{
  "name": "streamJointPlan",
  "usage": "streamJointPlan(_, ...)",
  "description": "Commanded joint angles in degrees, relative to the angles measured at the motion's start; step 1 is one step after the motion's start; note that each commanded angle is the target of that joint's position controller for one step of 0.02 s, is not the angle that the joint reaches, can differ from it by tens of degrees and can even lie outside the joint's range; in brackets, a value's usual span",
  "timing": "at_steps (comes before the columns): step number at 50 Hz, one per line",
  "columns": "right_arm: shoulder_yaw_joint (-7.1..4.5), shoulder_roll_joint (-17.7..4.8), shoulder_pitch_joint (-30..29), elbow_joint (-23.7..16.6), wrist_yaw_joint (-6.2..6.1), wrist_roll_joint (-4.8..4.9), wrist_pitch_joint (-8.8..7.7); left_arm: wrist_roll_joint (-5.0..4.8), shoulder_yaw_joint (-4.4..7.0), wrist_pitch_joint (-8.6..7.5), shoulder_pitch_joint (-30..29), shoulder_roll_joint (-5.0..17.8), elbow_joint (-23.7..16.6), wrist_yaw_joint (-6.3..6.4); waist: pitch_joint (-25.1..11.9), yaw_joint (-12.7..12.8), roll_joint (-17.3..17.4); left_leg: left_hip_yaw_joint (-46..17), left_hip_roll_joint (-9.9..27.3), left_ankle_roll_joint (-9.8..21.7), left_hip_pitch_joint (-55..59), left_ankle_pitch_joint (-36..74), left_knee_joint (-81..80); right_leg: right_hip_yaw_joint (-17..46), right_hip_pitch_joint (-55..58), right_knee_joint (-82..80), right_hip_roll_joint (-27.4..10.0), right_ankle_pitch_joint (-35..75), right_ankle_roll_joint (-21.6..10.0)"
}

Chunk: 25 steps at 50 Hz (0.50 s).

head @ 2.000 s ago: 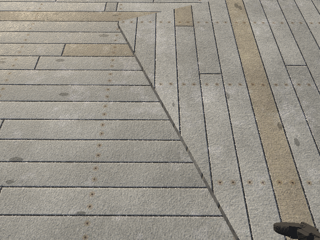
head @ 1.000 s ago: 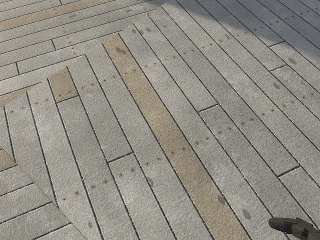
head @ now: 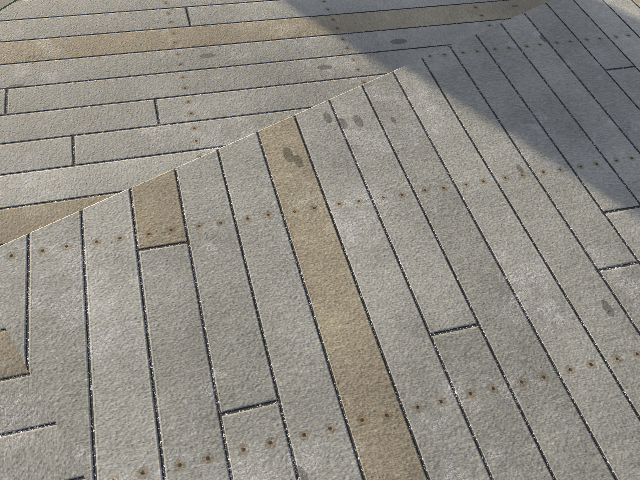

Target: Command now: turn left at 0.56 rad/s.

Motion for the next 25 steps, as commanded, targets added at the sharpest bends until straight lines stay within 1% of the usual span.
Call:
streamJointPlan(1,-2.39,-9.78,0.44,-4.38,-0.74,0.27,-0.52,-0.1,0.39,-1.07,-2.59,3.02,-4.05,0.07,-7.1,0.13,8.41,-17.7,13.81,7.47,14.48,11.7,-6.48,2.01,-7.04,-4.94,-0.14,1.3,1.24)
streamJointPlan(3,-2.36,-9.84,-0.23,-4.9,-0.94,0.14,-0.18,-0.28,0.05,-1.12,-2.67,2.69,-3.67,-0.23,-7.53,-0.01,8.97,-16.96,13.39,7.27,14.34,11.72,-5.93,1.74,-4.47,-9.54,-0.44,2.27,1.88)
streamJointPlan(5,-2.23,-9.66,-0.82,-5.22,-0.9,-0.19,0.13,-0.39,-0.24,-1.13,-3.01,2.48,-3.32,-0.67,-7.31,-0.36,9.77,-16.51,12.96,7.5,12.05,11.72,-5.68,1.14,-0.3,-13.14,-0.74,2.3,2.2)
streamJointPlan(7,-2.05,-9.44,-1.29,-5.3,-0.54,-0.48,0.43,-0.57,-0.42,-1.22,-2.94,2.63,-3.02,-1.13,-6.79,-0.54,10.24,-16.61,12.79,8.14,9.53,12.75,-5.24,0.36,4.07,-15.86,-0.82,0.91,2.13)
streamJointPlan(9,-1.82,-9.2,-2.05,-5.4,-0.12,-0.56,0.74,-0.79,-0.48,-1.45,-2.39,3.06,-2.65,-1.54,-6.45,-0.58,10.42,-17.22,12.89,8.57,8.23,15.29,-4.35,-0.36,7.94,-18.88,-0.74,-0.25,1.72)
streamJointPlan(11,-1.54,-8.83,-2.82,-5.32,0.09,-0.25,1.14,-0.92,-0.62,-1.83,-1.55,3.24,-2.29,-2.08,-6.11,-0.27,10.6,-18.03,12.8,8.37,8.36,18.25,-2.85,-0.98,11.45,-24.24,-0.53,0.26,1.1)
streamJointPlan(12,-1.28,-8.36,-3.57,-5.26,0.07,0.1,1.35,-0.9,-0.73,-2.11,-0.27,2.87,-1.79,-2.41,-6.14,0.8,10.14,-17.8,12.04,7.5,8.16,18.78,-1.56,-1.57,14.62,-29.88,-0.3,3.74,0.43)
streamJointPlan(13,-0.97,-7.73,-3.97,-5.08,0.0,0.49,1.48,-0.63,-0.85,-2.45,1.46,2.5,-1.13,-2.74,-6.06,2.17,9.26,-17.3,10.57,5.79,7.01,16.91,-0.44,-2.07,19.4,-38.0,-0.18,10.67,-0.58)
streamJointPlan(14,-0.63,-6.68,-2.13,-4.49,-0.06,0.2,1.28,0.22,-0.65,-2.7,2.27,4.07,-0.96,-2.81,-6.66,1.97,6.67,-16.35,8.34,3.08,4.66,11.28,0.94,0.7,24.95,-40.79,-3.19,17.42,-1.99)
streamJointPlan(15,0.1,-4.2,0.42,-4.34,0.05,-1.14,0.82,1.26,-0.22,-2.74,2.94,7.68,-1.43,-2.62,-8.74,0.11,-3.01,-11.13,2.52,-0.32,0.37,-3.56,8.94,9.8,31.03,-40.81,-12.44,30.54,-5.74)
streamJointPlan(16,-0.33,-4.45,0.95,-4.99,-0.06,-0.69,0.65,1.47,-0.42,-2.38,0.53,7.79,-0.75,-2.48,-6.4,-2.14,-10.74,-5.58,-2.51,-3.7,-4.43,-19.96,11.94,15.14,27.53,-40.38,-17.71,35.87,-14.81)
streamJointPlan(17,-0.98,-7.77,-0.7,-4.69,-0.29,-1.19,0.71,1.08,-0.92,-2.47,-0.31,5.39,-1.27,-2.58,-6.38,0.06,-9.27,-4.72,-0.28,-6.34,-3.74,-22.85,17.94,16.93,25.07,-41.99,-19.13,30.96,-18.48)
streamJointPlan(18,-1.74,-9.16,-2.58,-4.72,-0.5,-0.43,0.92,0.9,-1.08,-2.55,-0.39,4.87,-1.04,-2.45,-5.72,1.13,-8.26,-4.28,0.0,-7.48,-5.38,-22.09,22.07,16.2,25.69,-42.05,-17.62,28.86,-18.09)
streamJointPlan(19,-1.84,-8.28,-2.6,-4.14,-0.77,-0.23,1.46,0.42,-1.04,-2.55,-0.58,5.39,-0.74,-2.25,-5.41,1.13,-7.32,-3.99,0.6,-8.52,-6.93,-21.9,24.1,14.77,26.48,-41.66,-16.28,27.67,-17.13)
streamJointPlan(20,-1.71,-7.45,-2.29,-3.95,-0.84,-0.34,1.98,-0.27,-1.09,-2.58,-1.18,5.39,-0.51,-2.1,-4.63,1.05,-7.08,-3.92,1.76,-9.27,-7.91,-20.82,23.55,13.78,26.94,-41.25,-15.73,27.57,-16.34)
streamJointPlan(21,-1.19,-5.62,-1.96,-3.57,-0.67,-0.21,2.17,-0.44,-1.27,-2.43,-1.48,5.11,-0.08,-1.93,-4.66,0.8,-6.27,-2.99,2.38,-9.58,-6.38,-19.74,20.87,11.91,26.47,-40.64,-14.4,28.12,-15.39)
streamJointPlan(22,-0.64,-4.0,-2.23,-3.34,-0.49,-0.07,2.06,-0.41,-1.34,-2.11,-1.61,4.93,0.35,-1.85,-4.69,1.09,-6.07,-1.22,2.34,-9.52,-4.02,-18.33,16.6,9.73,25.85,-40.15,-12.65,28.37,-14.47)
streamJointPlan(23,-0.29,-2.98,-2.99,-3.17,-0.33,0.06,1.81,-0.34,-1.4,-1.73,-0.94,4.8,0.86,-1.76,-5.08,1.91,-6.48,0.21,2.09,-9.23,-1.9,-15.62,12.07,8.6,26.0,-39.75,-11.62,28.69,-14.03)
streamJointPlan(24,-0.28,-2.8,-3.2,-2.78,-0.19,0.24,1.6,-0.37,-1.46,-1.37,-0.36,4.94,1.35,-1.64,-5.45,2.18,-6.69,1.37,1.68,-8.81,0.42,-11.37,7.13,7.89,26.24,-39.23,-10.83,28.3,-13.69)
streamJointPlan(25,-0.41,-2.92,-2.58,-2.11,-0.01,0.29,1.47,-0.61,-1.58,-1.12,-0.4,5.03,1.72,-1.55,-5.52,1.55,-6.64,2.62,1.1,-8.08,3.69,-5.31,0.62,6.99,25.81,-38.6,-9.85,26.81,-13.01)
Velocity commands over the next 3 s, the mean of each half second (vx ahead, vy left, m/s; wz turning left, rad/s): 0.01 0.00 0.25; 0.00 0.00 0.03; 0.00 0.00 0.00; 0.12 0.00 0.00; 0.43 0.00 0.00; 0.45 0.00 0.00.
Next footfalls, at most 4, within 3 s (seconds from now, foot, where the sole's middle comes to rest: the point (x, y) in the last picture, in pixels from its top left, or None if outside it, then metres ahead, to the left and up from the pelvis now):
0.28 right None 0.10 -0.15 -0.78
0.54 left None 0.06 0.09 -0.78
2.40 right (355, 464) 0.49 -0.11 -0.78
2.92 left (231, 335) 0.78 0.16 -0.78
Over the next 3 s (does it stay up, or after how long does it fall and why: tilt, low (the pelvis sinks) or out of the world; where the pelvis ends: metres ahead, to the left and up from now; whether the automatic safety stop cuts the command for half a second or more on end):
stays up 0.64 0.04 -0.02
